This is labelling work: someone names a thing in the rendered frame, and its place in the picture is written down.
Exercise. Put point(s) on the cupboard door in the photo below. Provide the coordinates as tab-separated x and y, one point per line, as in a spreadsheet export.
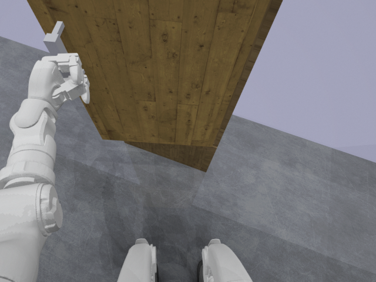
160	71

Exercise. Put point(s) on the right robot thigh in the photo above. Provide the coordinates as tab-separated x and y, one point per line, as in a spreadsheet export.
220	262

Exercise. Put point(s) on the robot right shin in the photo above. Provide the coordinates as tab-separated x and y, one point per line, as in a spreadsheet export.
205	278

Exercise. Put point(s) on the robot left forearm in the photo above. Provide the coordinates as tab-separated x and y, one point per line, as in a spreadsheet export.
33	153

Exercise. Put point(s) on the left robot upper arm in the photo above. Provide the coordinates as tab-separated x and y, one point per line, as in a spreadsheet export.
28	215

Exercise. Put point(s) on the robot left hand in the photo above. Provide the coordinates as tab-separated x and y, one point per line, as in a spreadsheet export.
46	82

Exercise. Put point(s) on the handle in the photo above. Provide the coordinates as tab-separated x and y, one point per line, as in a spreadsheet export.
54	43

